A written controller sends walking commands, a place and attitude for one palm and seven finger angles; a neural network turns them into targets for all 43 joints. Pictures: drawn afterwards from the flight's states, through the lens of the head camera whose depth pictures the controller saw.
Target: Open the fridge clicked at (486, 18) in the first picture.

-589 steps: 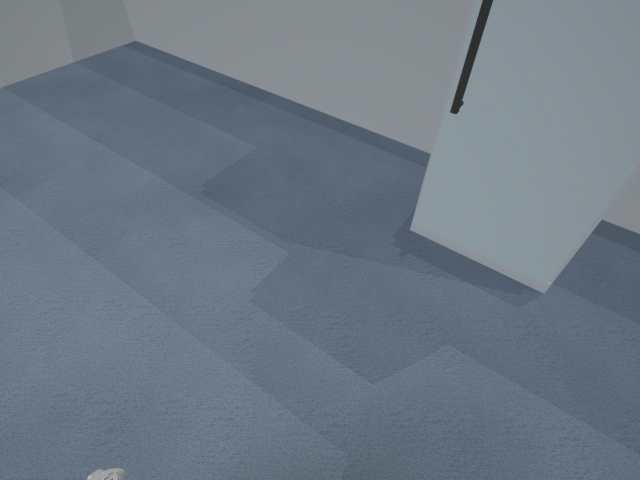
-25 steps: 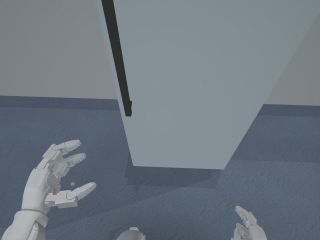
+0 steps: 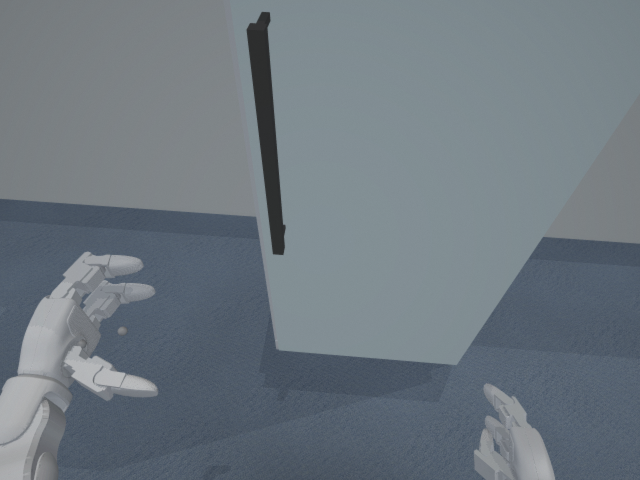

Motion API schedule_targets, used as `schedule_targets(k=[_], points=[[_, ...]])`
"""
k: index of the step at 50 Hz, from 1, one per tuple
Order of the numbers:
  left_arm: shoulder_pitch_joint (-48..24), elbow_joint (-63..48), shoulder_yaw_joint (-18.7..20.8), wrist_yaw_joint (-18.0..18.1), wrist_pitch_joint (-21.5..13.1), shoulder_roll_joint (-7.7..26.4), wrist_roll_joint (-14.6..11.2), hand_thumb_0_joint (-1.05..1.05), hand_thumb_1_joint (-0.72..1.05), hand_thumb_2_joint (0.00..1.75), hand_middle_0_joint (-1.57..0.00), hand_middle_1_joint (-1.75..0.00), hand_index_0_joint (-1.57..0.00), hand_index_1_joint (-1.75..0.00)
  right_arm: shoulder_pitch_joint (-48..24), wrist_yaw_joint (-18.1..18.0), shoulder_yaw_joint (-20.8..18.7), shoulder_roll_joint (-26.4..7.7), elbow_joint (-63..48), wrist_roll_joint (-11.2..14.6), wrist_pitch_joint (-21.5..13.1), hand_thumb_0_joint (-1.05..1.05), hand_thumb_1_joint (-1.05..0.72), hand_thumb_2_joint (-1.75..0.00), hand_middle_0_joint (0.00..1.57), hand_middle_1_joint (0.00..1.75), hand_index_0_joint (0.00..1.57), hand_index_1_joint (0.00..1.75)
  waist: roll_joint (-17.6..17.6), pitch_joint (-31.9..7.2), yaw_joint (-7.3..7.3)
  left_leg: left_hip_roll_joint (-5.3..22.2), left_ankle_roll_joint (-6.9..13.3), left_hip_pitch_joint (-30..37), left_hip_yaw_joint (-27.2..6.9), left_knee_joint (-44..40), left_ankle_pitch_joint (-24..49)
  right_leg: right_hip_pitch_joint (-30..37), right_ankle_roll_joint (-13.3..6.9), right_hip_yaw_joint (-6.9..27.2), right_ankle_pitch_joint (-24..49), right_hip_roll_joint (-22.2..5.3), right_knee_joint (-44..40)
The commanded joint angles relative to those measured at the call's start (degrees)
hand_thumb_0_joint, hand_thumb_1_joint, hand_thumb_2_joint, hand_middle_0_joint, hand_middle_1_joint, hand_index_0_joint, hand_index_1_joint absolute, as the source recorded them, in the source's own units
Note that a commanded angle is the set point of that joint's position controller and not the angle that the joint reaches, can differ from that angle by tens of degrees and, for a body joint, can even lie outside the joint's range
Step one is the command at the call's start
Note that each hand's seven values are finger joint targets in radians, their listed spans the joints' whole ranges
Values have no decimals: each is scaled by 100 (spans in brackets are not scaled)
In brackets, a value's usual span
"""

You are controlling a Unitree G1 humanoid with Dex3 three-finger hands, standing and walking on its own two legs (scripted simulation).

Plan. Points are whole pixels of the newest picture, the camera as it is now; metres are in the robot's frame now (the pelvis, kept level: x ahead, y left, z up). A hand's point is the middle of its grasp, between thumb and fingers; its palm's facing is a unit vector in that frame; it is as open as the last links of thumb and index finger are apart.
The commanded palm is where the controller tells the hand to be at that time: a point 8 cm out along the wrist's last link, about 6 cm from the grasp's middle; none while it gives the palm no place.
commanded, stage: raise the hand to about handle height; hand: left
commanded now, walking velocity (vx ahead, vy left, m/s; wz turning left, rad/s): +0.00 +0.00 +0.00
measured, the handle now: (273, 158) +0.55 +0.13 +0.10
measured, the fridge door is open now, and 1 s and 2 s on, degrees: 0 0 0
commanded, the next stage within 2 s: move the hooked fingers beside the handle in 0.78 s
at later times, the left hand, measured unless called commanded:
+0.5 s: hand (94, 296) +0.27 +0.28 +0.12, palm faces +0.04 -1.00 -0.04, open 14.0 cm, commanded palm +0.24 +0.32 +0.12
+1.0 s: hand (100, 296) +0.27 +0.27 +0.12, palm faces +0.06 -1.00 -0.03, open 14.0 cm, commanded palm +0.26 +0.31 +0.12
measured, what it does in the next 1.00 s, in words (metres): stands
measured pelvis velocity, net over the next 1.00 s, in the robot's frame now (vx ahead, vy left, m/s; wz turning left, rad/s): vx -0.01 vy -0.01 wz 0.01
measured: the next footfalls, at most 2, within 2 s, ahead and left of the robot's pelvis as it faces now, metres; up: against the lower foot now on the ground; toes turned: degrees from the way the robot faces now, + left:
none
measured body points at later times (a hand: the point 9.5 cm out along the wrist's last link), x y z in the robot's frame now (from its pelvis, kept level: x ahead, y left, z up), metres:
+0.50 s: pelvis +0.00 +0.00 +0.01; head +0.00 +0.00 +0.46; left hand +0.26 +0.33 +0.12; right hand +0.16 -0.25 -0.06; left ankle +0.04 +0.09 -0.71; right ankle -0.02 -0.11 -0.71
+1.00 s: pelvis -0.01 -0.01 +0.01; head +0.00 -0.01 +0.46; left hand +0.26 +0.32 +0.12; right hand +0.16 -0.25 -0.06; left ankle +0.04 +0.09 -0.71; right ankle -0.02 -0.11 -0.71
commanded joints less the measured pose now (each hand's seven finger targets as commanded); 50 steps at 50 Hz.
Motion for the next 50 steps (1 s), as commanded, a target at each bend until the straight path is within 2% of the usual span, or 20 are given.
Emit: schedule_targets(k=[1, 2, 5, 6, 9, 14, 16, 17, 26, 27, 31, 33, 36, 39, 42, 43, 44, 46, 47, 50], points=[[-1260, -910, 763, -173, -141, 1366, -206, 0, -50, 30, -30, -120, -30, -120, -213, -87, -306, -863, -751, 45, -246, 0, -90, -90, 20, 30, 20, 30, 147, -829, -36, -41, -59, 1256, -418, -894, 1069, -92, -19, 206, 1305, 152, -750], [-1405, -894, 722, -228, -117, 1338, -213, 0, -50, 30, -30, -120, -30, -120, -261, -86, -284, -848, -742, 61, -250, 0, -90, -90, 20, 30, 20, 30, 303, -808, -62, -48, -62, 1332, -420, -936, 1079, -90, -25, 208, 1312, 144, -787], [-1698, -809, 762, -313, -40, 1445, -188, 0, -50, 30, -30, -120, -30, -120, -269, -121, -275, -843, -721, 71, -263, 0, -90, -90, 20, 30, 20, 30, 314, -852, -89, -41, -54, 1512, -454, -1027, 1058, -88, -19, 198, 1261, 144, -880], [-1796, -697, 826, -362, 11, 1567, -189, 0, -50, 30, -30, -120, -30, -120, -267, -126, -251, -859, -717, 66, -259, 0, -90, -90, 20, 30, 20, 30, 392, -757, -47, -47, -56, 1492, -451, -1056, 1042, -42, -44, 216, 1245, 162, -924], [-2033, -480, 963, -461, 103, 1731, -224, 0, -50, 30, -30, -120, -30, -120, -296, -160, -238, -866, -687, 84, -276, 0, -90, -90, 20, 30, 20, 30, 284, -757, -67, -55, -43, 1536, -471, -1151, 922, 3, -27, 229, 1129, 138, -1045], [-2411, -265, 1132, -630, 224, 2000, -265, 0, -50, 30, -30, -120, -30, -120, -313, -185, -231, -891, -665, 107, -294, 0, -90, -90, 20, 30, 20, 30, 378, -776, -53, -73, -35, 1658, -454, -1241, 970, 141, -35, 264, 1168, 129, -1180], [-2211, 10, 1022, -700, 292, 1810, -297, 0, -50, 30, -30, -120, -30, -120, -285, -163, -232, -902, -697, 105, -307, 0, -90, -90, 20, 30, 20, 30, 177, -674, -12, -81, -33, 1581, -461, -1266, 962, 167, -45, 249, 1155, 149, -1207], [-2192, 8, 935, -726, 306, 1731, -291, 0, -50, 30, -30, -120, -30, -120, -302, -152, -243, -910, -712, 121, -315, 0, -90, -90, 20, 30, 20, 30, 244, -671, -26, -83, -31, 1590, -451, -1277, 921, 117, -39, 252, 1115, 141, -1199], [-2270, -482, 1254, -537, 98, 2035, -258, 0, -50, 30, -30, -120, -30, -120, -221, -89, -299, -925, -711, 69, -355, 0, -90, -90, 20, 30, 20, 30, 349, -885, 23, -77, -26, 1711, -391, -1256, 1114, 212, -41, 276, 1264, 158, -1162], [-2313, -553, 1226, -511, 67, 2019, -223, 0, -50, 30, -30, -120, -30, -120, -240, -94, -296, -905, -709, 76, -359, 0, -90, -90, 20, 30, 20, 30, 578, -912, 13, -77, -31, 1780, -389, -1284, 1104, 191, -48, 282, 1246, 151, -1161], [-2206, -391, 1187, -479, 74, 1968, -182, 0, -50, 30, -30, -120, -30, -120, -187, -120, -286, -907, -666, 69, -358, 0, -90, -90, 20, 30, 20, 30, 413, -744, -3, -62, -30, 1732, -408, -1329, 1030, 173, -44, 262, 1196, 164, -1210], [-2233, -409, 1114, -503, 89, 1885, -185, 0, -50, 30, -30, -120, -30, -120, -226, -127, -285, -889, -661, 89, -363, 0, -90, -90, 20, 30, 20, 30, 522, -803, -32, -70, -32, 1787, -397, -1339, 1011, 170, -31, 259, 1214, 145, -1214], [-2187, -247, 1115, -555, 138, 1879, -222, 0, -50, 30, -30, -120, -30, -120, -202, -128, -281, -908, -648, 82, -356, 0, -90, -90, 20, 30, 20, 30, 217, -745, -22, -64, -17, 1738, -393, -1323, 1074, 209, -28, 259, 1298, 162, -1240], [-2272, -200, 1055, -593, 162, 1811, -236, 0, -50, 30, -30, -120, -30, -120, -241, -138, -281, -899, -653, 102, -354, 0, -90, -90, 20, 30, 20, 30, 300, -729, -62, -78, -19, 1733, -382, -1321, 965, 108, -8, 268, 1224, 145, -1242], [-2276, -42, 1075, -632, 187, 1835, -265, 0, -50, 30, -30, -120, -30, -120, -253, -141, -276, -913, -655, 104, -341, 0, -90, -90, 20, 30, 20, 30, 82, -661, -50, -98, -5, 1584, -352, -1276, 922, 164, 4, 319, 1206, 127, -1269], [-2321, -150, 1055, -637, 154, 1848, -238, 0, -50, 30, -30, -120, -30, -120, -274, -139, -282, -909, -654, 104, -350, 0, -90, -90, 20, 30, 20, 30, 271, -766, -40, -107, -6, 1650, -336, -1255, 966, 179, 0, 337, 1239, 115, -1247], [-2347, -186, 1084, -626, 143, 1869, -236, 0, -50, 30, -30, -120, -30, -120, -264, -139, -278, -896, -662, 95, -352, 0, -90, -90, 20, 30, 20, 30, 255, -834, -43, -107, 0, 1684, -351, -1250, 991, 179, 2, 326, 1265, 114, -1236], [-2716, -72, 1047, -612, 118, 1939, -215, 0, -50, 30, -30, -120, -30, -120, -235, -161, -266, -917, -586, 97, -321, 0, -90, -90, 20, 30, 20, 30, 266, -659, -102, -104, -5, 1620, -339, -1222, 916, 79, -2, 351, 1174, 132, -1258], [-2960, -34, 855, -614, 107, 1755, -215, 0, -50, 30, -30, -120, -30, -120, -263, -177, -256, -902, -589, 108, -321, 0, -90, -90, 20, 30, 20, 30, 242, -610, -170, -105, -1, 1619, -351, -1236, 808, -7, 10, 353, 1083, 124, -1268], [-3434, 281, 763, -551, 60, 1777, -132, 0, -50, 30, -30, -120, -30, -120, -209, -228, -260, -908, -510, 113, -310, 0, -90, -90, 20, 30, 20, 30, 245, -602, -227, -105, -4, 1596, -388, -1245, 520, -155, 17, 376, 764, 100, -1286]])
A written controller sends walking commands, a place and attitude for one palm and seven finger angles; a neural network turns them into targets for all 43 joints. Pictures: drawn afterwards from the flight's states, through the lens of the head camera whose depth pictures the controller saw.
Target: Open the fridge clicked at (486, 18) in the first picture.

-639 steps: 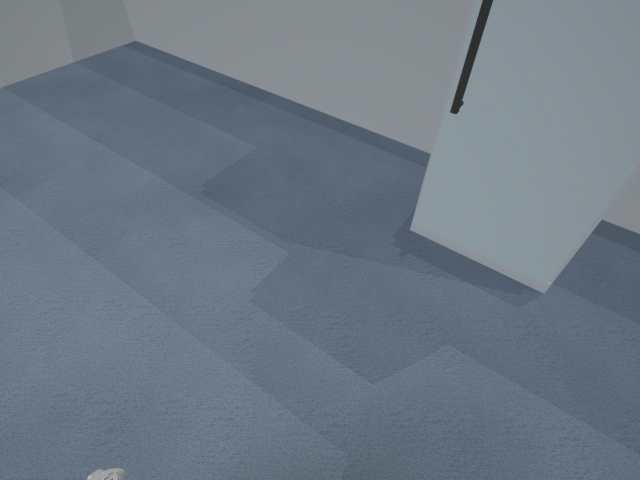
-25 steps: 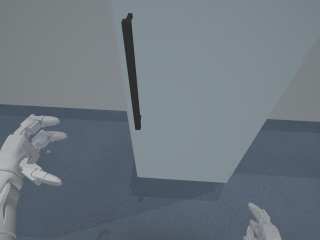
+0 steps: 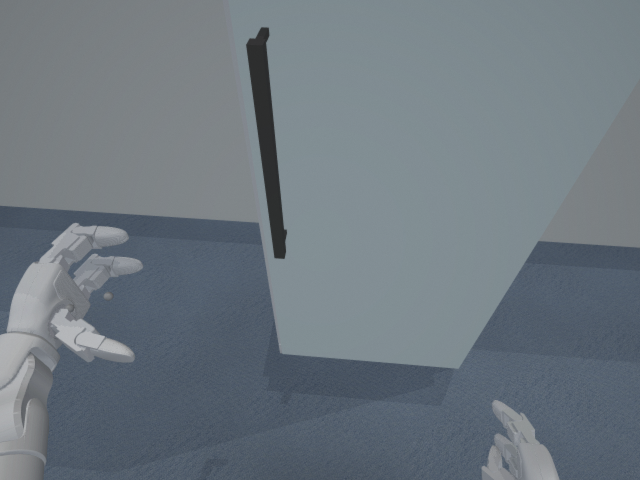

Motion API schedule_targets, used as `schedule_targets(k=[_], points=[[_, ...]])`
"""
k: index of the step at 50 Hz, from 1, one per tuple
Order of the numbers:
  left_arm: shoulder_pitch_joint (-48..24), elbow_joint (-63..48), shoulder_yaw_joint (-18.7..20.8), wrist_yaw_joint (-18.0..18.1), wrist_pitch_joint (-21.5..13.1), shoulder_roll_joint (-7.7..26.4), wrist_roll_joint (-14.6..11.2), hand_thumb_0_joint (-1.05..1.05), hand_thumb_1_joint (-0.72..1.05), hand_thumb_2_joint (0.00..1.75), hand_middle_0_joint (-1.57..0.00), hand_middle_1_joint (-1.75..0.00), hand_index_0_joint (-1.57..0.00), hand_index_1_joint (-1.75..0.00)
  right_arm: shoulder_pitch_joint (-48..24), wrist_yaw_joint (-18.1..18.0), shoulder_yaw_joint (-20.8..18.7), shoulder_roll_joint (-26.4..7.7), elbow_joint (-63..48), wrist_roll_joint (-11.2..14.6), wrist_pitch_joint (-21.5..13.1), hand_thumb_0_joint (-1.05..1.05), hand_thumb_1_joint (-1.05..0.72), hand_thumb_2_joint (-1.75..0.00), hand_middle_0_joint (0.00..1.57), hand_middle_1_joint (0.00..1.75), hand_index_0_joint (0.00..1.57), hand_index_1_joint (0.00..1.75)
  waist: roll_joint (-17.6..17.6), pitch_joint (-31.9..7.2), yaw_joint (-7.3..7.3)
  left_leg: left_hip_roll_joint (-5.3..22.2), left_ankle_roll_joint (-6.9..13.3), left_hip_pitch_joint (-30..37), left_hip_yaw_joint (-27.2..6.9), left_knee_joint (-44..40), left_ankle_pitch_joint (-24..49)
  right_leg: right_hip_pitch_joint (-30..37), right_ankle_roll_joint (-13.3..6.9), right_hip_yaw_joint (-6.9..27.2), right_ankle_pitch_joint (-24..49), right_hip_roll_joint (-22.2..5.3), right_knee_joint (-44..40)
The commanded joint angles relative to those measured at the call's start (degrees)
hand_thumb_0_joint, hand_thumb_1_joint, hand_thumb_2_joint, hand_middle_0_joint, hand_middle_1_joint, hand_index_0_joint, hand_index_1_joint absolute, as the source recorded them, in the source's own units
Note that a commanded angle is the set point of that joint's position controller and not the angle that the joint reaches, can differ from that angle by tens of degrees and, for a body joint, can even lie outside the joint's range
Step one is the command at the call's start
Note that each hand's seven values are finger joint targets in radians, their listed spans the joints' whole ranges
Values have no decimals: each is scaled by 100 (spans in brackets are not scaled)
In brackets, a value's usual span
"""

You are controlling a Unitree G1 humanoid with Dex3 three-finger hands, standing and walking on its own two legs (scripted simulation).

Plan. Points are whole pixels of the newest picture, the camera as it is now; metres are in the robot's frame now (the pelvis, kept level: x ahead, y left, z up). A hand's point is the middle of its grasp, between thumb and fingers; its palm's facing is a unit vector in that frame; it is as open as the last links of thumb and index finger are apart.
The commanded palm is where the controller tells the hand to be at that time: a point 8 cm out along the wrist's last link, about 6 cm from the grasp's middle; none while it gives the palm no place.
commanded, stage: move the hooked fingers beside the handle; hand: left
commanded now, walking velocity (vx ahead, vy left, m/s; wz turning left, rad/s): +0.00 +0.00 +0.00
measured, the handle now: (273, 165) +0.56 +0.13 +0.09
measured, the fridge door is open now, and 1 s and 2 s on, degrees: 0 0 0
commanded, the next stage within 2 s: none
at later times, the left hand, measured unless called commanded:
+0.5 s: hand (152, 249) +0.36 +0.25 +0.10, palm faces +0.03 -1.00 -0.01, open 14.0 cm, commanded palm +0.33 +0.29 +0.10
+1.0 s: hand (187, 218) +0.42 +0.23 +0.10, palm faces +0.01 -1.00 +0.01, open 14.0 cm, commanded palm +0.40 +0.27 +0.10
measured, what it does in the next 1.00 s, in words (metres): stands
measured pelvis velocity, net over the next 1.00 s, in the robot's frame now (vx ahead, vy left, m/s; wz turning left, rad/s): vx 0.01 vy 0.01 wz -0.03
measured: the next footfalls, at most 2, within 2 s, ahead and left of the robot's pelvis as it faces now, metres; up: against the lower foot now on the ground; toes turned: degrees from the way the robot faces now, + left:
none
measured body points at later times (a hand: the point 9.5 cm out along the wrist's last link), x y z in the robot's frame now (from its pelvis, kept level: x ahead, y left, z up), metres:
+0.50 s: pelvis +0.01 +0.00 +0.00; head +0.03 +0.00 +0.45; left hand +0.35 +0.31 +0.11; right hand +0.12 -0.27 -0.09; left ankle +0.05 +0.10 -0.72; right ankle -0.01 -0.10 -0.72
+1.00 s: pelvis +0.01 +0.01 -0.01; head +0.04 +0.02 +0.44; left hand +0.41 +0.28 +0.10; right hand +0.10 -0.26 -0.11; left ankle +0.05 +0.10 -0.72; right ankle -0.01 -0.10 -0.72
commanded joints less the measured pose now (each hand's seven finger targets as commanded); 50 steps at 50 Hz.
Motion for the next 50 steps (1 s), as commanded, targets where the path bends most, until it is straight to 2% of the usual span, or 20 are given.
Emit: schedule_targets(k=[1, 4, 7, 10, 12, 15, 21, 24, 26, 27, 29, 31, 34, 36, 39, 41, 43, 46, 49, 50], points=[[-2296, -989, 264, 33, -462, 1477, -102, 0, -50, 30, -30, -120, -30, -120, -341, -88, -319, -801, -721, 27, -267, 0, -90, -90, 20, 30, 20, 30, 100, -885, -237, -91, 48, 1004, -357, -562, 224, -617, 53, 431, 472, 64, -688], [-2611, -802, 135, 95, -485, 1448, 32, 0, -50, 30, -30, -120, -30, -120, -327, -91, -321, -783, -679, 38, -228, 0, -90, -90, 20, 30, 20, 30, 386, -1083, -262, -95, 39, 1116, -358, -550, 306, -636, 41, 416, 573, 34, -625], [-2509, -380, 293, 163, -451, 1592, 57, 0, -50, 30, -30, -120, -30, -120, -281, -55, -325, -809, -680, 30, -144, 0, -90, -90, 20, 30, 20, 30, 75, -1102, -178, -89, 42, 932, -337, -523, 422, -484, 43, 436, 729, 37, -593], [-2693, -276, 359, 219, -481, 1688, 112, 0, -50, 30, -30, -120, -30, -120, -242, -16, -343, -803, -683, 31, -67, 0, -90, -90, 20, 30, 20, 30, 231, -1278, -170, -101, 46, 974, -288, -475, 611, -429, 47, 448, 959, 29, -526], [-2391, -116, 533, 228, -482, 1783, 74, 0, -50, 30, -30, -120, -30, -120, -188, 28, -355, -817, -751, 13, -10, 0, -90, -90, 20, 30, 20, 30, -52, -1419, -67, -98, 56, 840, -248, -426, 846, -189, 63, 480, 1310, 35, -450], [-2688, -71, 383, 217, -505, 1684, 117, 0, -50, 30, -30, -120, -30, -120, -138, 54, -365, -812, -746, 34, 83, 0, -90, -90, 20, 30, 20, 30, 203, -1301, -163, -104, 48, 823, -190, -401, 825, -379, 70, 459, 1337, 47, -429], [-2975, 41, 370, 195, -623, 1683, 80, 0, -50, 30, -30, -120, -30, -120, 18, 76, -408, -841, -720, 23, 203, 0, -90, -90, 20, 30, 20, 30, 78, -1405, -203, -102, 72, 794, -167, -288, 984, -347, 65, 509, 1560, 69, -349], [-3257, -109, 123, 231, -713, 1474, 151, 0, -50, 30, -30, -120, -30, -120, 69, 90, -434, -824, -688, 22, 222, 0, -90, -90, 20, 30, 20, 30, 406, -1576, -274, -79, 59, 1084, -230, -301, 1015, -593, 41, 430, 1453, 106, -314], [-3275, 36, 104, 289, -709, 1439, 123, 0, -50, 30, -30, -120, -30, -120, 129, 82, -439, -858, -648, 9, 261, 0, -90, -90, 20, 30, 20, 30, 0, -1518, -281, -63, 74, 1009, -255, -292, 1054, -544, 36, 408, 1493, 119, -309], [-3309, 195, 228, 319, -676, 1566, 144, 0, -50, 30, -30, -120, -30, -120, 125, 86, -450, -871, -631, 25, 287, 0, -90, -90, 20, 30, 20, 30, 18, -1487, -290, -66, 79, 944, -220, -284, 977, -608, 63, 450, 1479, 111, -327], [-3712, 360, 87, 374, -651, 1510, 234, 0, -50, 30, -30, -120, -30, -120, 142, 79, -432, -862, -572, 24, 337, 0, -90, -90, 20, 30, 20, 30, 139, -1385, -363, -70, 65, 869, -249, -313, 819, -729, 61, 429, 1297, 95, -323], [-3867, 558, 176, 434, -667, 1632, 253, 0, -50, 30, -30, -120, -30, -120, 192, 72, -428, -883, -559, 7, 394, 0, -90, -90, 20, 30, 20, 30, -49, -1416, -325, -68, 74, 796, -262, -285, 826, -645, 42, 440, 1269, 96, -312], [-4116, 557, 65, 502, -786, 1558, 369, 0, -50, 30, -30, -120, -30, -120, 228, 107, -435, -848, -554, -8, 439, 0, -90, -90, 20, 30, 20, 30, 300, -1725, -346, -58, 52, 1013, -273, -239, 1025, -685, 30, 431, 1416, 102, -232], [-4138, 562, 63, 538, -876, 1537, 351, 0, -50, 30, -30, -120, -30, -120, 278, 131, -436, -861, -564, -33, 474, 0, -90, -90, 20, 30, 20, 30, 151, -1860, -307, -53, 52, 1038, -293, -189, 1209, -572, 11, 418, 1570, 119, -174], [-4445, 977, -53, 565, -843, 1456, 413, 0, -50, 30, -30, -120, -30, -120, 307, 146, -436, -860, -510, -10, 550, 0, -90, -90, 20, 30, 20, 30, 184, -1615, -427, -33, 48, 924, -281, -201, 963, -867, 41, 405, 1359, 121, -203], [-4415, 1121, 20, 593, -849, 1548, 433, 0, -50, 30, -30, -120, -30, -120, 350, 153, -434, -886, -528, -17, 604, 0, -90, -90, 20, 30, 20, 30, 121, -1644, -361, -34, 49, 866, -306, -189, 1020, -788, 5, 402, 1368, 122, -170], [-4685, 1158, -210, 624, -855, 1363, 496, 0, -50, 30, -30, -120, -30, -120, 356, 172, -431, -872, -544, -10, 633, 0, -90, -90, 20, 30, 20, 30, 275, -1733, -433, -23, 38, 929, -307, -179, 1007, -932, 23, 400, 1344, 117, -141], [-5052, 1337, -160, 737, -956, 1433, 530, 0, -50, 30, -30, -120, -30, -120, 467, 180, -455, -905, -464, -41, 690, 0, -90, -90, 20, 30, 20, 30, 45, -1750, -485, -7, 47, 918, -368, -125, 1006, -1000, 11, 379, 1263, 138, -120], [-5327, 1434, -303, 810, -1059, 1298, 589, 0, -50, 30, -30, -120, -30, -120, 506, 205, -466, -892, -413, -42, 731, 0, -90, -90, 20, 30, 20, 30, 277, -1880, -534, 9, 14, 1054, -385, -119, 946, -1177, 23, 377, 1159, 136, -91], [-5390, 1625, -279, 838, -1074, 1330, 608, 0, -50, 30, -30, -120, -30, -120, 551, 208, -465, -904, -366, -44, 752, 0, -90, -90, 20, 30, 20, 30, 151, -1783, -564, 26, 11, 1000, -423, -125, 874, -1243, 19, 359, 1077, 146, -92]])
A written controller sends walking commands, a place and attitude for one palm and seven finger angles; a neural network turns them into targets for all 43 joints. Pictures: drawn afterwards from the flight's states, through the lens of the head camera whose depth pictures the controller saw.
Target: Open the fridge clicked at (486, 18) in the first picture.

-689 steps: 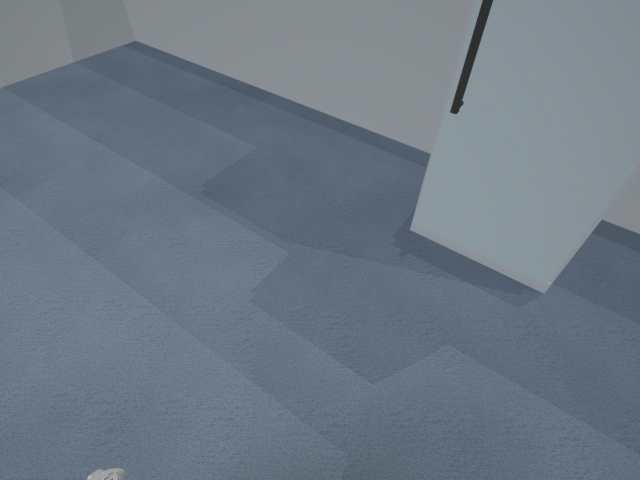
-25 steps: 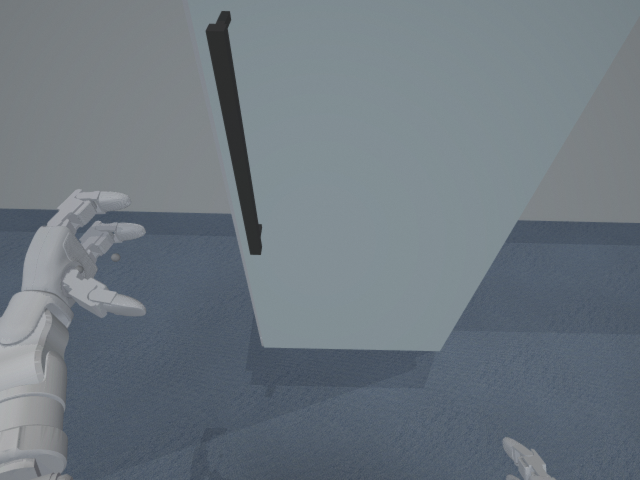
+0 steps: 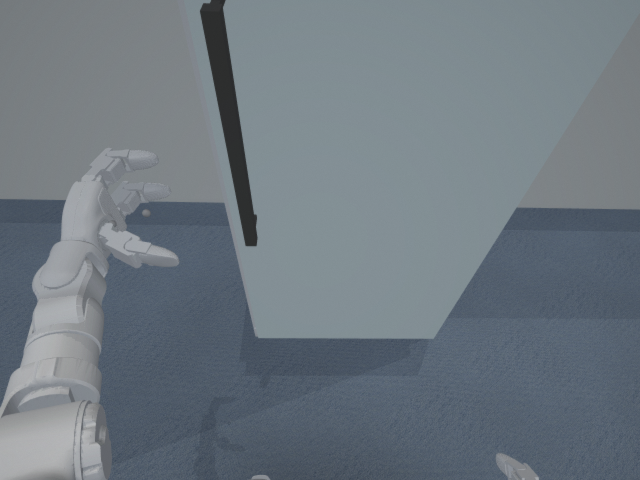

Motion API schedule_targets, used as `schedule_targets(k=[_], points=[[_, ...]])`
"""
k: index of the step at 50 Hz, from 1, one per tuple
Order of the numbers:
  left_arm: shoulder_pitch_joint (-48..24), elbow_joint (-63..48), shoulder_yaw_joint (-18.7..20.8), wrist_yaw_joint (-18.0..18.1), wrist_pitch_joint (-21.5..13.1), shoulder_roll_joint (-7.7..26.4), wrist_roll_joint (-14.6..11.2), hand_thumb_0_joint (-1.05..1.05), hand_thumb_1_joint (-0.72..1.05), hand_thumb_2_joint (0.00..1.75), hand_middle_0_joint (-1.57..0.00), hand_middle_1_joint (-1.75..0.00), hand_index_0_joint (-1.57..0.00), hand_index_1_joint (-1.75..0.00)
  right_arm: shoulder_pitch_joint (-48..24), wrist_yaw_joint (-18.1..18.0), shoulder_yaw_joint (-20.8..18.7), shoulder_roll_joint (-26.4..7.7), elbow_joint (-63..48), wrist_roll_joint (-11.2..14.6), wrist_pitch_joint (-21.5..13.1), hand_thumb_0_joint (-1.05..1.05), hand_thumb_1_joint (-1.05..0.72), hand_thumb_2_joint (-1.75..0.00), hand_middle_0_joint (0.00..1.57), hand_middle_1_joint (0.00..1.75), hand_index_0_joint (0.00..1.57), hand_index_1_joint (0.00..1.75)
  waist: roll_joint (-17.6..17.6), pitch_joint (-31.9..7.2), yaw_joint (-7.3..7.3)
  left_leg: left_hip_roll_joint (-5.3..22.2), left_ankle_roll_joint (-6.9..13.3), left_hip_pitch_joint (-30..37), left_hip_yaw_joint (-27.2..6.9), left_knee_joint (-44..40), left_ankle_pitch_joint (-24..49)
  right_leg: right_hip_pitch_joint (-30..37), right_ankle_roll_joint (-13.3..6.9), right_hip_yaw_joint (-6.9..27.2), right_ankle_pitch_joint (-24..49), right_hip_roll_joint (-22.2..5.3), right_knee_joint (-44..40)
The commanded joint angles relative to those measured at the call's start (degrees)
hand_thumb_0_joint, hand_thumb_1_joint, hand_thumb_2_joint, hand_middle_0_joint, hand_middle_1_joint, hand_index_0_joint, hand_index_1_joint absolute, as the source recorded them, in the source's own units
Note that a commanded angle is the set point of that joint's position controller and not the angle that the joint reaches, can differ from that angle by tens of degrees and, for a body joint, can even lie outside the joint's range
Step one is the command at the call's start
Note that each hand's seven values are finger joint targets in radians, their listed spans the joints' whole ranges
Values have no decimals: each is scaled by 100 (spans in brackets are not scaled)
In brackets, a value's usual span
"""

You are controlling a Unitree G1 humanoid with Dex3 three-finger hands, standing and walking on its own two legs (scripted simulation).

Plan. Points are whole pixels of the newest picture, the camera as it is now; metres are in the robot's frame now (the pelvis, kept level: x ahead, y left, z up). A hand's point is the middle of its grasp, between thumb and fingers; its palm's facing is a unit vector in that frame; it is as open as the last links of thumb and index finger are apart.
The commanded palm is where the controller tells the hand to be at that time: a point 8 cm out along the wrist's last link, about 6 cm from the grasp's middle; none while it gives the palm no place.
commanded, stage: move the hooked fingers beside the handle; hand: left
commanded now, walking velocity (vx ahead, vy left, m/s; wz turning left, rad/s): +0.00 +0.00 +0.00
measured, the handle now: (238, 147) +0.55 +0.14 +0.10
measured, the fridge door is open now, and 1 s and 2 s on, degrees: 0 0 0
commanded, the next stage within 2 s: feel for the door with the fingertips in 1.28 s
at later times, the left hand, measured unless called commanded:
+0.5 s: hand (191, 172) +0.48 +0.19 +0.11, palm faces +0.03 -1.00 +0.00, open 14.0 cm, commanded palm +0.46 +0.24 +0.10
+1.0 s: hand (179, 180) +0.47 +0.21 +0.10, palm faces +0.04 -1.00 +0.02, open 14.0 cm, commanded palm +0.45 +0.25 +0.10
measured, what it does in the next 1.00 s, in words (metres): stands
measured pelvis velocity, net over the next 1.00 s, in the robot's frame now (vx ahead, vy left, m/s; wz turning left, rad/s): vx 0.01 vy -0.01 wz -0.01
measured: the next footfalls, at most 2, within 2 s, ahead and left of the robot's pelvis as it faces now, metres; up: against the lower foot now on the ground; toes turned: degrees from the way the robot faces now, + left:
none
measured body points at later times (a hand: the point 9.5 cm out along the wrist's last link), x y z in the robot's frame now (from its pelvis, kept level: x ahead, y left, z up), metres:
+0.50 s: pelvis +0.00 +0.00 -0.01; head +0.08 +0.01 +0.43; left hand +0.48 +0.25 +0.11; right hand +0.01 -0.28 -0.12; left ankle +0.04 +0.09 -0.71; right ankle -0.01 -0.11 -0.71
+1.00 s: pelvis +0.01 -0.01 -0.01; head +0.08 +0.01 +0.43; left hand +0.47 +0.26 +0.10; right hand +0.06 -0.28 -0.12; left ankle +0.04 +0.09 -0.71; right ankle -0.01 -0.11 -0.71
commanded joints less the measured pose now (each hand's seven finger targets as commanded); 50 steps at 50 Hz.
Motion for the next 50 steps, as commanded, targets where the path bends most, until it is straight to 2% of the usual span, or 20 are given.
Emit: schedule_targets(k=[1, 4, 6, 10, 13, 15, 18, 22, 23, 25, 26, 27, 31, 32, 36, 38, 39, 40, 42, 50], points=[[-2697, -892, 148, 83, -524, 1332, -52, 0, -50, 30, -30, -120, -30, -120, 248, -26, -362, -943, -481, 2, -130, 0, -90, -90, 20, 30, 20, 30, 178, -1621, -176, -21, -30, 1643, -551, -475, 1031, -395, -34, 210, 1184, 139, -490], [-3069, -749, 132, 159, -610, 1379, 46, 0, -50, 30, -30, -120, -30, -120, 315, -4, -369, -946, -445, -17, -89, 0, -90, -90, 20, 30, 20, 30, 462, -1802, -181, -19, -58, 1746, -583, -449, 1085, -513, -38, 215, 1188, 129, -416], [-3242, -560, 168, 212, -677, 1455, 81, 0, -50, 30, -30, -120, -30, -120, 400, 6, -377, -971, -386, -31, -48, 0, -90, -90, 20, 30, 20, 30, 290, -1819, -229, -7, -50, 1706, -621, -402, 1122, -535, -46, 208, 1184, 148, -391], [-3458, -142, 156, 290, -751, 1441, 169, 0, -50, 30, -30, -120, -30, -120, 525, 45, -387, -982, -327, -55, 17, 0, -90, -90, 20, 30, 20, 30, 409, -1832, -254, 7, -73, 1637, -617, -365, 1056, -724, -38, 199, 1104, 157, -328], [-3784, 259, 199, 360, -764, 1556, 232, 0, -50, 30, -30, -120, -30, -120, 626, 56, -384, -1015, -280, -70, 70, 0, -90, -90, 20, 30, 20, 30, 153, -1727, -357, 2, -38, 1339, -595, -323, 830, -758, -1, 231, 996, 162, -329], [-4094, 263, 149, 390, -815, 1580, 301, 0, -50, 30, -30, -120, -30, -120, 696, 63, -388, -1009, -254, -85, 90, 0, -90, -90, 20, 30, 20, 30, 427, -1897, -421, -10, -31, 1387, -563, -256, 891, -804, 4, 273, 1054, 158, -296], [-4250, 340, 305, 425, -928, 1785, 375, 0, -50, 30, -30, -120, -30, -120, 851, 86, -416, -1021, -217, -120, 144, 0, -90, -90, 20, 30, 20, 30, 478, -2236, -405, 8, -46, 1447, -574, -133, 1208, -764, 4, 272, 1296, 177, -172], [-4184, 688, 353, 462, -931, 1776, 411, 0, -50, 30, -30, -120, -30, -120, 985, 133, -431, -1031, -198, -140, 230, 0, -90, -90, 20, 30, 20, 30, 380, -2209, -432, 12, -27, 1310, -528, -29, 1351, -801, 17, 279, 1464, 213, -129], [-4379, 715, 250, 459, -901, 1735, 432, 0, -50, 30, -30, -120, -30, -120, 1019, 140, -425, -1035, -173, -144, 258, 0, -90, -90, 20, 30, 20, 30, 334, -2153, -531, 9, -13, 1224, -525, -17, 1289, -830, 35, 290, 1455, 211, -133], [-4334, 802, 347, 473, -863, 1852, 468, 0, -50, 30, -30, -120, -30, -120, 1084, 147, -439, -1054, -185, -151, 298, 0, -90, -90, 20, 30, 20, 30, 322, -2176, -502, 6, -6, 1143, -511, -5, 1228, -819, 33, 299, 1411, 216, -129], [-4133, 742, 626, 501, -907, 2112, 465, 0, -50, 30, -30, -120, -30, -120, 1136, 148, -458, -1058, -225, -174, 325, 0, -90, -90, 20, 30, 20, 30, 241, -2373, -374, -2, 4, 1144, -486, 39, 1428, -594, 19, 303, 1597, 221, -87], [-3996, 622, 611, 493, -923, 2067, 467, 0, -50, 30, -30, -120, -30, -120, 1106, 167, -452, -1038, -297, -168, 340, 0, -90, -90, 20, 30, 20, 30, 385, -2585, -325, -17, -3, 1214, -436, 39, 1558, -503, 34, 327, 1764, 218, -62], [-3567, 484, 798, 406, -945, 2261, 417, 0, -50, 30, -30, -120, -30, -120, 1127, 177, -453, -1012, -398, -154, 446, 0, -90, -90, 20, 30, 20, 30, 161, -2490, -241, -35, 36, 939, -324, 76, 1734, -113, 43, 361, 2210, 237, -39], [-3598, 353, 695, 363, -940, 2171, 430, 0, -50, 30, -30, -120, -30, -120, 1066, 179, -458, -993, -432, -124, 463, 0, -90, -90, 20, 30, 20, 30, 376, -2475, -264, -31, 33, 1007, -289, 59, 1713, -205, 60, 384, 2226, 234, -56], [-3667, 38, 561, 270, -927, 1987, 295, 0, -50, 30, -30, -120, -30, -120, 1016, 148, -460, -968, -477, -102, 499, 0, -90, -90, 20, 30, 20, 30, 412, -2295, -346, -34, 56, 1090, -286, 37, 1653, -243, 47, 371, 2167, 250, -135], [-3627, 22, 662, 236, -928, 2109, 271, 0, -50, 30, -30, -120, -30, -120, 1013, 133, -477, -984, -427, -91, 498, 0, -90, -90, 20, 30, 20, 30, 483, -2365, -329, -20, 38, 1204, -325, 47, 1680, -315, 42, 365, 2143, 251, -133], [-3721, 61, 443, 202, -908, 1838, 245, 0, -50, 30, -30, -120, -30, -120, 987, 135, -469, -956, -396, -78, 491, 0, -90, -90, 20, 30, 20, 30, 500, -2233, -438, -16, 42, 1256, -323, 41, 1593, -469, 54, 352, 2040, 255, -178], [-3747, 146, 439, 185, -899, 1846, 238, 0, -50, 30, -30, -120, -30, -120, 989, 122, -474, -968, -357, -74, 485, 0, -90, -90, 20, 30, 20, 30, 313, -2097, -450, 0, 41, 1196, -355, 31, 1478, -530, 55, 335, 1903, 258, -202], [-3976, 63, 289, 168, -909, 1717, 217, 0, -50, 30, -30, -120, -30, -120, 954, 113, -464, -969, -329, -70, 457, 0, -90, -90, 20, 30, 20, 30, 425, -2153, -524, -15, 53, 1269, -359, 59, 1452, -599, 61, 367, 1903, 241, -205], [-4055, 239, 132, 276, -873, 1500, 262, 0, -50, 30, -30, -120, -30, -120, 887, 156, -450, -965, -306, -101, 421, 0, -90, -90, 20, 30, 20, 30, 592, -2264, -473, -5, -18, 1471, -512, 105, 1521, -878, 10, 274, 1665, 233, -92]])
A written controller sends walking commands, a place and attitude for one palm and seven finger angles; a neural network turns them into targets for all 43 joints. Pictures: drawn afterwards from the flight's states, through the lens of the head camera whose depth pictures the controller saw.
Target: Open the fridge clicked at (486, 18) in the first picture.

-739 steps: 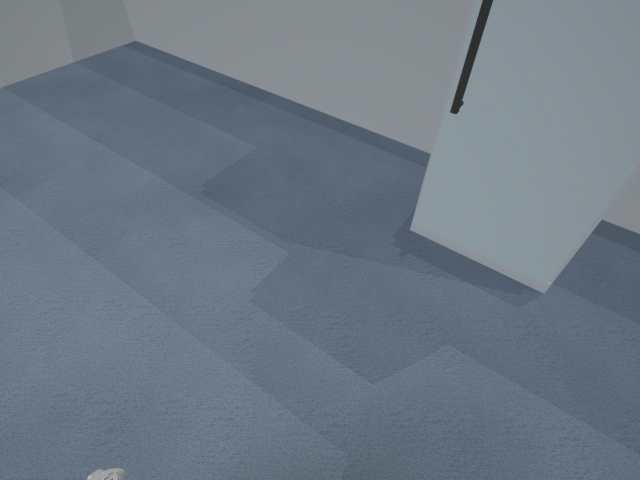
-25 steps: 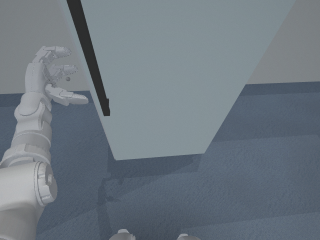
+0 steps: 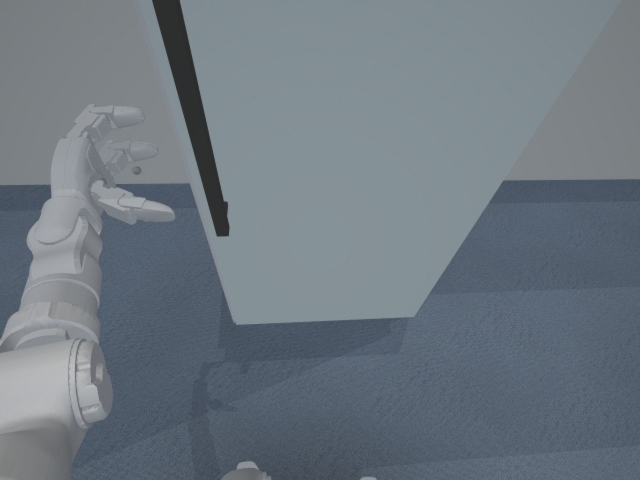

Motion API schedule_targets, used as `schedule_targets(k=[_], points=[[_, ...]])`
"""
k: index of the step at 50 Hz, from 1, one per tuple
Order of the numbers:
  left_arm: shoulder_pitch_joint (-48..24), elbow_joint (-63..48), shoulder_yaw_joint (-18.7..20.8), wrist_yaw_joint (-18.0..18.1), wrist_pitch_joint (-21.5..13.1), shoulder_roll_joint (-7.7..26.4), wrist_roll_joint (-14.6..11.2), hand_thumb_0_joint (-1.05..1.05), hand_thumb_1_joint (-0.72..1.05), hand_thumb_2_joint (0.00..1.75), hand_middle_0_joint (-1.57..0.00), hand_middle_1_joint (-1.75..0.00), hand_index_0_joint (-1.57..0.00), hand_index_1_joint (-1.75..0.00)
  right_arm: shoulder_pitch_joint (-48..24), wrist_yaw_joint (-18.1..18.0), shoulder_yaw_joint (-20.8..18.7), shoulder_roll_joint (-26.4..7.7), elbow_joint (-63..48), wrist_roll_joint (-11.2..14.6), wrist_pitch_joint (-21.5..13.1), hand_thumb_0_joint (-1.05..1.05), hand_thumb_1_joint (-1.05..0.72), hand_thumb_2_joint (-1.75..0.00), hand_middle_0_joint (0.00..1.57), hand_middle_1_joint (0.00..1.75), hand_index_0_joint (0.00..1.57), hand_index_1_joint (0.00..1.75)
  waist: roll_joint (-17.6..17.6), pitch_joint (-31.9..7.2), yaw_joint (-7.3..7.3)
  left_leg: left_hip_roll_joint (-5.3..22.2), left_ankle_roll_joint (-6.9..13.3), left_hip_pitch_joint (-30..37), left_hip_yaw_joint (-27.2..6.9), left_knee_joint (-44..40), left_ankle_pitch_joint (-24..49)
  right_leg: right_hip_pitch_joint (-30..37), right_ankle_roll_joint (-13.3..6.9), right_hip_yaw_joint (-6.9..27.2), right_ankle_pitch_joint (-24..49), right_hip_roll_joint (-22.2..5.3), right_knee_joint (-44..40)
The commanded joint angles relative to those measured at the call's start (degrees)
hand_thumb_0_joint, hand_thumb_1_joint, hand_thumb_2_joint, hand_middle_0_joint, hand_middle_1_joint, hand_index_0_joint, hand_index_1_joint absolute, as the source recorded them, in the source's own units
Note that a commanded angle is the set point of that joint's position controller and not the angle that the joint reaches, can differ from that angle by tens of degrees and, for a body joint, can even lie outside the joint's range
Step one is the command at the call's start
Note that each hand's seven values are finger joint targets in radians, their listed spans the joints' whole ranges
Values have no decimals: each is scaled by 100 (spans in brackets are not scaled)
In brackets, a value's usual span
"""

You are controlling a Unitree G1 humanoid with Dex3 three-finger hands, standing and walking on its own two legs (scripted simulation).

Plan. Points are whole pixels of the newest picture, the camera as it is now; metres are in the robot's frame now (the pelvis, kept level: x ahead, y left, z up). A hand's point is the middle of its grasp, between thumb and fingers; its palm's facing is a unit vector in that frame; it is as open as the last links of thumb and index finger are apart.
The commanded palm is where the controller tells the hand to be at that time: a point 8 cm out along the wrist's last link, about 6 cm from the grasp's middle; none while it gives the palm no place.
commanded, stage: move the hooked fingers beside the handle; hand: left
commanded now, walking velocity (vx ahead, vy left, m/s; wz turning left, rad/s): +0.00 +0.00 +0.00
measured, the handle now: (202, 131) +0.54 +0.15 +0.11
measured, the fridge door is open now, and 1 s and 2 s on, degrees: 0 0 0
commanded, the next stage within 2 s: feel for the door with the fingertips in 0.28 s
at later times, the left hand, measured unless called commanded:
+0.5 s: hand (146, 164) +0.47 +0.21 +0.11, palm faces +0.04 -1.00 +0.02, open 14.0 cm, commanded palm +0.45 +0.25 +0.11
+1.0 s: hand (174, 159) +0.48 +0.18 +0.11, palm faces +0.07 -1.00 -0.01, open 14.0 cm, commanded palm +0.46 +0.22 +0.11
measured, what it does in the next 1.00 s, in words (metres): stands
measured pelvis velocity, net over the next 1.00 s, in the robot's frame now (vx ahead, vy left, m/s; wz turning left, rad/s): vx -0.01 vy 0.00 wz -0.01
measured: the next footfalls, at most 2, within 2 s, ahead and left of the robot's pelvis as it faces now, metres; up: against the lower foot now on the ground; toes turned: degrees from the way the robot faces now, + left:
none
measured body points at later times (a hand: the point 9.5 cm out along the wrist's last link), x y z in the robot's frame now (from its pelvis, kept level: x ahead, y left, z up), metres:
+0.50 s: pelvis +0.00 +0.01 +0.00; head +0.08 +0.02 +0.44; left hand +0.47 +0.27 +0.11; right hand +0.01 -0.26 -0.11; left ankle +0.03 +0.10 -0.70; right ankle -0.02 -0.11 -0.70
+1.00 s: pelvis -0.01 +0.00 +0.00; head +0.07 +0.01 +0.44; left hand +0.47 +0.23 +0.11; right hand +0.02 -0.26 -0.12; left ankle +0.03 +0.10 -0.70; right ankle -0.02 -0.11 -0.70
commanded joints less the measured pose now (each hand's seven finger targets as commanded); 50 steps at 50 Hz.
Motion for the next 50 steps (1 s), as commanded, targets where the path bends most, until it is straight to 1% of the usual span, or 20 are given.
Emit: schedule_targets(k=[1, 2, 5, 6, 11, 14, 17, 20, 22, 24, 27, 29, 32, 34, 36, 38, 40, 41, 44, 50], points=[[-2648, -1266, 70, 44, -418, 1207, -98, 0, -50, 30, -30, -120, -30, -120, 681, -12, -333, -959, -382, -14, -135, 0, -90, -90, 20, 30, 20, 30, 566, -2084, -122, -142, 44, 2228, -464, -344, 1879, -101, 46, 283, 1922, 116, -427], [-2619, -1201, 193, 79, -418, 1386, -44, 0, -50, 30, -30, -120, -30, -120, 677, -13, -332, -981, -389, -7, -117, 0, -90, -90, 20, 30, 20, 30, 509, -2173, -85, -132, 30, 2185, -472, -351, 1892, -77, 61, 298, 1951, 104, -398], [-2725, -1072, -18, 149, -377, 1150, 5, 0, -50, 30, -30, -120, -30, -120, 625, 11, -312, -954, -419, -12, -113, 0, -90, -90, 20, 30, 20, 30, 494, -1944, -158, -134, 30, 2087, -476, -355, 1690, -219, 69, 277, 1774, 108, -410], [-2704, -955, 198, 194, -382, 1378, 8, 0, -50, 30, -30, -120, -30, -120, 669, -6, -311, -979, -406, -24, -105, 0, -90, -90, 20, 30, 20, 30, 310, -1889, -140, -141, 54, 1944, -462, -332, 1655, -129, 66, 288, 1776, 104, -413], [-2677, -1138, 447, 199, -531, 1724, 59, 0, -50, 30, -30, -120, -30, -120, 694, -12, -305, -987, -479, -43, -96, 0, -90, -90, 20, 30, 20, 30, 495, -2324, -28, -146, 41, 2004, -430, -294, 1812, 109, 62, 326, 1951, 104, -335], [-2938, -1099, 66, 112, -530, 1352, 58, 0, -50, 30, -30, -120, -30, -120, 684, -17, -295, -958, -431, -8, -90, 0, -90, -90, 20, 30, 20, 30, 567, -2102, -196, -119, 30, 2026, -461, -326, 1646, -159, 77, 305, 1777, 125, -381], [-2955, -1129, 315, 92, -524, 1633, 21, 0, -50, 30, -30, -120, -30, -120, 770, -40, -328, -1020, -385, -18, -90, 0, -90, -90, 20, 30, 20, 30, 555, -2302, -142, -108, 31, 2116, -502, -324, 1729, -124, 67, 308, 1790, 129, -375], [-2755, -1139, -60, 50, -474, 1067, -38, 0, -50, 30, -30, -120, -30, -120, 758, -1, -330, -950, -379, -30, -109, 0, -90, -90, 20, 30, 20, 30, 657, -2264, -162, -108, 15, 2249, -499, -330, 1786, -226, 54, 251, 1759, 152, -390], [-2685, -1138, 115, 93, -453, 1214, -63, 0, -50, 30, -30, -120, -30, -120, 818, 11, -352, -984, -354, -32, -105, 0, -90, -90, 20, 30, 20, 30, 494, -2265, -134, -98, 25, 2183, -490, -341, 1872, -167, 63, 242, 1840, 154, -386], [-2682, -1131, -125, 130, -387, 886, -63, 0, -50, 30, -30, -120, -30, -120, 792, 36, -353, -942, -363, -31, -101, 0, -90, -90, 20, 30, 20, 30, 533, -2060, -188, -101, 23, 2163, -480, -360, 1771, -302, 67, 221, 1741, 155, -419], [-2721, -1300, 69, 301, -428, 1091, 0, 0, -50, 30, -30, -120, -30, -120, 833, 46, -378, -965, -359, -52, -101, 0, -90, -90, 20, 30, 20, 30, 543, -2216, -97, -97, 11, 2194, -509, -360, 1834, -236, 51, 230, 1741, 154, -373], [-2980, -1487, -264, 418, -481, 689, 58, 0, -50, 30, -30, -120, -30, -120, 809, 83, -379, -906, -342, -63, -122, 0, -90, -90, 20, 30, 20, 30, 715, -2171, -175, -81, -27, 2373, -568, -376, 1844, -420, 41, 182, 1629, 158, -355], [-2872, -1364, -5, 634, -522, 902, 116, 0, -50, 30, -30, -120, -30, -120, 839, 115, -390, -937, -318, -87, -142, 0, -90, -90, 20, 30, 20, 30, 538, -2251, -106, -91, -27, 2311, -564, -359, 1817, -332, 40, 199, 1634, 162, -333], [-2877, -1272, -159, 707, -496, 689, 154, 0, -50, 30, -30, -120, -30, -120, 794, 127, -376, -905, -343, -86, -153, 0, -90, -90, 20, 30, 20, 30, 391, -2120, -143, -104, -11, 2163, -516, -380, 1639, -307, 61, 205, 1588, 156, -356], [-2818, -1270, 88, 815, -534, 985, 215, 0, -50, 30, -30, -120, -30, -120, 828, 126, -372, -931, -340, -111, -150, 0, -90, -90, 20, 30, 20, 30, 424, -2175, -56, -123, -7, 2114, -501, -353, 1728, -162, 32, 219, 1678, 150, -315], [-2873, -1421, 7, 862, -587, 854, 255, 0, -50, 30, -30, -120, -30, -120, 771, 146, -381, -884, -371, -109, -163, 0, -90, -90, 20, 30, 20, 30, 533, -2358, -47, -125, -18, 2240, -471, -320, 1883, -129, 46, 244, 1846, 145, -289], [-2835, -1112, -28, 866, -543, 855, 274, 0, -50, 30, -30, -120, -30, -120, 768, 136, -346, -887, -355, -93, -144, 0, -90, -90, 20, 30, 20, 30, 242, -2036, -129, -134, 3, 1956, -435, -350, 1657, -97, 68, 254, 1776, 146, -345], [-2843, -914, 179, 881, -530, 1096, 276, 0, -50, 30, -30, -120, -30, -120, 819, 114, -338, -923, -340, -102, -133, 0, -90, -90, 20, 30, 20, 30, 41, -1867, -134, -142, 33, 1743, -427, -348, 1509, -41, 72, 272, 1718, 145, -372], [-3139, -994, -31, 826, -539, 973, 321, 0, -50, 30, -30, -120, -30, -120, 760, 88, -325, -904, -369, -76, -144, 0, -90, -90, 20, 30, 20, 30, 376, -2003, -197, -152, 22, 1852, -428, -367, 1408, -145, 72, 311, 1645, 115, -385], [-3421, -618, -163, 673, -509, 918, 236, 0, -50, 30, -30, -120, -30, -120, 853, 62, -326, -947, -227, -77, -181, 0, -90, -90, 20, 30, 20, 30, 197, -1963, -397, -147, 52, 1764, -458, -288, 1260, -276, 102, 350, 1549, 117, -445]])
